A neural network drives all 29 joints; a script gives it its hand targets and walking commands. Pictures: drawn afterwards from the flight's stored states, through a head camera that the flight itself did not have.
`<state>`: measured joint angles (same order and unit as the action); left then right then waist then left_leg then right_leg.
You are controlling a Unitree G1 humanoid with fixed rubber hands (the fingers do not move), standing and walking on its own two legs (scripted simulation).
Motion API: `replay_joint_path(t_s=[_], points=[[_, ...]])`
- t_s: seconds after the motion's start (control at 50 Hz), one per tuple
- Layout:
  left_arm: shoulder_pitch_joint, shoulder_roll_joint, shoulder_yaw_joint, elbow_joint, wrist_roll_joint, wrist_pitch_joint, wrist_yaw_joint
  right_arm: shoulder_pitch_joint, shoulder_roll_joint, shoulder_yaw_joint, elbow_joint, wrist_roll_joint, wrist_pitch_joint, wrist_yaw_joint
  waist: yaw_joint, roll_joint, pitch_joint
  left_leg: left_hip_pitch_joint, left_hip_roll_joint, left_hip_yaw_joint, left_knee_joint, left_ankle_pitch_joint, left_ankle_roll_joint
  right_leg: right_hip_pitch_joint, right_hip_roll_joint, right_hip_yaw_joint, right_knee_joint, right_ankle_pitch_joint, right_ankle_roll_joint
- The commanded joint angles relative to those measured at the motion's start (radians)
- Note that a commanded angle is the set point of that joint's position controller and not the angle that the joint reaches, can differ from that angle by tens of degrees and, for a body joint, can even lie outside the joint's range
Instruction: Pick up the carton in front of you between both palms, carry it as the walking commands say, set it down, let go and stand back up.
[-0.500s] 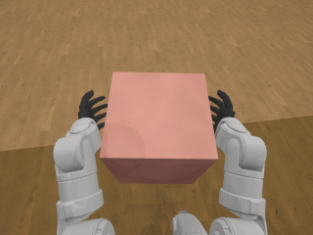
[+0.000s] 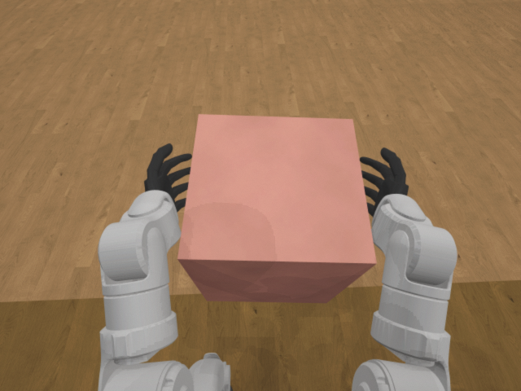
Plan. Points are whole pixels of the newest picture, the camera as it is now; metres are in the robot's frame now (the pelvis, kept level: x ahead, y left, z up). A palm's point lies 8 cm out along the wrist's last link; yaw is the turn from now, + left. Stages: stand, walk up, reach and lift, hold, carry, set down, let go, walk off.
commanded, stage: carry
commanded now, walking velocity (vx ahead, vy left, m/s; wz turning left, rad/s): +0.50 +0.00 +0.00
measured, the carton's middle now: (270, 221) +0.36 +0.01 +0.07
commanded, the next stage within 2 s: none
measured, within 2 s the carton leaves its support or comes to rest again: neither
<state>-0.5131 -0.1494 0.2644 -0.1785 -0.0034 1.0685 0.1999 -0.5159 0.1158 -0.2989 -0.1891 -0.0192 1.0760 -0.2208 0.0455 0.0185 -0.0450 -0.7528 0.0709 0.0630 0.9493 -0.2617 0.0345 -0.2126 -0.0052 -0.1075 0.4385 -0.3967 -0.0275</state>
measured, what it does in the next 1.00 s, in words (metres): climbs: left foot, then right foot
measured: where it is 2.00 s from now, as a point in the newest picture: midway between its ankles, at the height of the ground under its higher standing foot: (270, 187)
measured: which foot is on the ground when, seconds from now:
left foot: up 0.00-0.08, down 0.10-0.58, up 0.60-1.00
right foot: down 0.00-0.10, up 0.12-0.54, down 0.56-1.00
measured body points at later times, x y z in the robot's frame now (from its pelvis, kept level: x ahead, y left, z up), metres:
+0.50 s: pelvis +0.31 +0.01 +0.02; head +0.32 +0.02 +0.47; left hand +0.66 +0.17 +0.16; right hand +0.66 -0.15 +0.17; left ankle +0.21 +0.11 -0.72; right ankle +0.45 -0.11 -0.67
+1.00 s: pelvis +0.60 +0.00 +0.04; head +0.61 +0.00 +0.49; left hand +0.95 +0.16 +0.19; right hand +0.96 -0.16 +0.19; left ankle +0.73 +0.11 -0.67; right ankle +0.49 -0.09 -0.69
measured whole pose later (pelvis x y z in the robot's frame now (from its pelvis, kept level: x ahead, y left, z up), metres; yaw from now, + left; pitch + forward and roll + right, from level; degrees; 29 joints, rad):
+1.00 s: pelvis +0.60 +0.00 +0.04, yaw +0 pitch +5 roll +0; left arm -0.52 -0.15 0.26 -0.18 0.03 1.09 0.21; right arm -0.53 0.10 -0.29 -0.17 -0.01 1.10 -0.22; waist 0.02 0.00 -0.08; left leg -0.58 0.04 0.13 0.58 -0.16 0.04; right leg -0.11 -0.01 -0.11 0.42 -0.46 0.00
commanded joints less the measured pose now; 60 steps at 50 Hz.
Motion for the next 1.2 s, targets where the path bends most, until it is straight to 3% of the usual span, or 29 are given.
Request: replay_joint_path(t_s=[0.0,0.04,0.06,0.08,0.1,0.12,0.16,0.18,0.22,0.34,0.44,0.5,0.52,0.54,0.56,0.58,0.62,0.64,0.68,0.78,0.92,0.96,0.98,1.0,1.02,1.04,1.06,1.1,1.18], points=[[-0.503,-0.563,-0.552,-0.038,-0.129,0.012,0.016,-0.522,0.604,0.580,0.000,0.143,0.016,0.003,0.009,-0.182,-0.301,0.122,-0.061,0.116,-0.263,0.028,0.014,0.249,-0.194,0.101,-0.066,0.525,-0.131],[-0.505,-0.561,-0.544,-0.016,-0.116,0.022,0.020,-0.508,0.607,0.566,0.036,0.142,0.027,0.003,-0.076,-0.178,-0.347,0.390,-0.142,0.200,-0.391,0.062,0.027,0.184,-0.172,0.016,0.142,0.814,-0.083],[-0.507,-0.566,-0.540,-0.001,-0.108,0.028,0.021,-0.482,0.605,0.552,0.072,0.136,0.031,0.002,-0.117,-0.108,-0.443,0.648,-0.120,0.152,-0.426,0.049,0.039,0.081,-0.135,-0.028,0.356,0.760,-0.035],[-0.521,-0.572,-0.537,-0.005,-0.106,0.031,0.020,-0.478,0.598,0.542,0.083,0.130,0.029,0.001,-0.136,0.069,-0.519,0.898,0.090,-0.225,-0.468,-0.122,0.111,-0.181,-0.074,-0.007,0.599,0.483,0.014],[-0.550,-0.585,-0.535,-0.014,-0.107,0.036,0.018,-0.480,0.612,0.535,0.109,0.122,0.024,-0.001,-0.130,0.299,-0.505,1.027,0.278,-0.672,-0.604,-0.028,0.216,-0.476,0.082,0.018,0.812,-0.062,0.031],[-0.583,-0.610,-0.533,-0.019,-0.118,0.035,0.015,-0.508,0.650,0.543,0.086,0.131,0.019,0.002,-0.130,0.293,-0.494,1.050,0.282,-0.709,-0.569,0.104,0.274,-0.596,0.044,0.119,0.970,-0.122,-0.007],[-0.614,-0.669,-0.525,-0.017,-0.126,0.021,0.010,-0.612,0.732,0.609,0.006,0.186,0.006,0.023,-0.117,0.057,-0.454,0.957,0.261,-0.513,-0.503,0.250,0.239,-0.644,-0.024,0.151,1.014,-0.066,-0.018],[-0.624,-0.688,-0.523,-0.018,-0.120,0.012,0.006,-0.648,0.761,0.633,-0.021,0.207,-0.006,0.034,-0.107,0.010,-0.439,0.884,0.239,-0.455,-0.523,0.208,0.212,-0.622,-0.050,0.153,0.956,-0.025,-0.024],[-0.611,-0.697,-0.528,-0.020,-0.108,-0.009,0.002,-0.689,0.784,0.670,-0.072,0.235,-0.028,0.046,-0.080,0.032,-0.427,0.807,0.215,-0.365,-0.570,0.113,0.179,-0.571,-0.059,0.130,0.888,0.013,-0.024],[-0.537,-0.606,-0.547,-0.050,-0.093,-0.023,0.018,-0.570,0.667,0.651,-0.083,0.218,-0.039,0.029,-0.097,0.081,-0.362,0.823,0.178,-0.200,-0.629,0.141,0.197,-0.635,-0.083,0.061,0.608,0.139,0.017],[-0.508,-0.558,-0.538,-0.017,-0.105,0.009,0.024,-0.491,0.590,0.587,-0.008,0.153,-0.005,0.006,-0.104,0.140,-0.282,0.787,0.132,-0.076,-0.624,0.349,0.143,-0.460,-0.024,-0.055,0.260,0.197,-0.001],[-0.511,-0.563,-0.515,0.041,-0.107,0.028,0.024,-0.494,0.579,0.564,0.031,0.129,0.013,0.000,-0.020,0.136,-0.342,0.730,0.098,0.043,-0.348,0.718,0.060,-0.124,0.072,-0.154,0.091,0.203,-0.032],[-0.495,-0.562,-0.503,0.072,-0.102,0.032,0.024,-0.497,0.577,0.561,0.049,0.122,0.019,-0.002,0.030,0.057,-0.441,0.601,0.060,0.077,-0.132,0.594,0.013,0.146,0.020,-0.078,0.082,0.154,-0.045],[-0.499,-0.548,-0.494,0.074,-0.096,0.032,0.026,-0.510,0.593,0.562,0.048,0.122,0.025,-0.002,0.035,-0.157,-0.508,0.342,-0.020,0.059,0.127,0.288,-0.031,0.365,-0.226,0.355,0.036,0.031,-0.123],[-0.523,-0.561,-0.498,0.085,-0.104,0.030,0.028,-0.527,0.613,0.565,0.041,0.124,0.029,0.000,0.029,-0.350,-0.495,0.039,-0.160,0.018,0.346,-0.202,-0.041,0.499,-0.380,0.777,-0.116,0.152,-0.260],[-0.522,-0.610,-0.507,0.059,-0.113,0.032,0.022,-0.572,0.648,0.569,0.033,0.147,0.028,0.004,0.036,-0.263,-0.471,0.002,-0.092,-0.086,0.468,-0.215,-0.008,0.437,-0.347,0.728,-0.086,0.265,-0.267],[-0.619,-0.701,-0.561,0.002,-0.161,0.017,-0.002,-0.601,0.720,0.552,0.041,0.147,0.014,0.012,0.017,-0.082,-0.434,-0.033,-0.029,-0.102,0.451,-0.168,0.006,0.348,-0.321,0.516,-0.037,0.355,-0.222],[-0.658,-0.735,-0.579,-0.036,-0.185,0.002,-0.015,-0.623,0.751,0.561,0.014,0.149,0.002,0.016,-0.002,-0.056,-0.429,0.002,0.001,-0.103,0.379,-0.124,0.011,0.288,-0.293,0.449,-0.061,0.301,-0.175],[-0.699,-0.740,-0.607,-0.086,-0.203,-0.019,-0.026,-0.620,0.751,0.566,-0.003,0.136,-0.017,0.015,-0.020,-0.100,-0.432,0.028,0.002,-0.072,0.299,-0.075,0.009,0.263,-0.271,0.368,-0.095,0.243,-0.149],[-0.573,-0.652,-0.604,-0.091,-0.178,-0.027,-0.014,-0.551,0.678,0.604,-0.037,0.132,-0.027,0.006,-0.010,-0.134,-0.391,-0.004,0.008,-0.023,0.029,-0.015,-0.021,0.298,-0.255,0.235,-0.142,0.344,-0.180],[-0.494,-0.546,-0.543,-0.046,-0.116,0.019,0.017,-0.527,0.609,0.594,-0.010,0.159,0.023,0.005,0.013,-0.176,-0.300,0.160,-0.064,0.106,-0.366,0.120,0.003,0.299,-0.191,0.090,-0.075,0.554,-0.117],[-0.510,-0.545,-0.533,-0.023,-0.107,0.031,0.023,-0.525,0.607,0.574,0.021,0.154,0.036,0.004,-0.041,-0.174,-0.328,0.351,-0.109,0.155,-0.473,0.134,0.018,0.259,-0.174,0.028,0.082,0.734,-0.081],[-0.517,-0.553,-0.534,-0.009,-0.102,0.038,0.024,-0.502,0.601,0.557,0.055,0.147,0.041,0.002,-0.084,-0.122,-0.402,0.571,-0.115,0.158,-0.494,0.110,0.028,0.178,-0.142,-0.020,0.256,0.734,-0.044],[-0.538,-0.560,-0.533,-0.003,-0.103,0.042,0.024,-0.495,0.595,0.542,0.072,0.138,0.042,0.001,-0.113,-0.010,-0.464,0.808,0.040,-0.079,-0.498,-0.014,0.069,-0.046,-0.110,-0.016,0.473,0.510,-0.003],[-0.547,-0.584,-0.534,0.003,-0.103,0.046,0.024,-0.504,0.587,0.533,0.085,0.131,0.041,0.001,-0.091,0.224,-0.488,0.980,0.259,-0.471,-0.539,0.004,0.130,-0.331,0.006,0.018,0.660,-0.010,0.015],[-0.582,-0.602,-0.535,0.000,-0.117,0.053,0.022,-0.506,0.601,0.518,0.093,0.123,0.039,0.000,-0.121,0.282,-0.437,1.016,0.274,-0.618,-0.617,0.096,0.209,-0.508,0.059,0.076,0.830,-0.106,0.000],[-0.614,-0.636,-0.534,0.015,-0.127,0.051,0.017,-0.535,0.644,0.530,0.086,0.124,0.036,0.004,-0.104,0.226,-0.418,0.990,0.290,-0.580,-0.588,0.172,0.226,-0.581,0.020,0.113,0.920,-0.110,-0.013],[-0.621,-0.704,-0.539,0.040,-0.120,0.039,0.005,-0.577,0.715,0.561,0.067,0.146,0.023,0.025,-0.102,0.043,-0.367,0.857,0.258,-0.428,-0.607,0.185,0.180,-0.560,-0.066,0.138,0.835,-0.005,-0.012],[-0.478,-0.798,-0.561,0.069,-0.079,0.005,-0.018,-0.518,0.824,0.635,0.024,0.172,-0.015,0.068,-0.079,0.093,-0.362,0.820,0.215,-0.259,-0.691,0.243,0.135,-0.493,-0.080,0.081,0.624,0.114,0.029]])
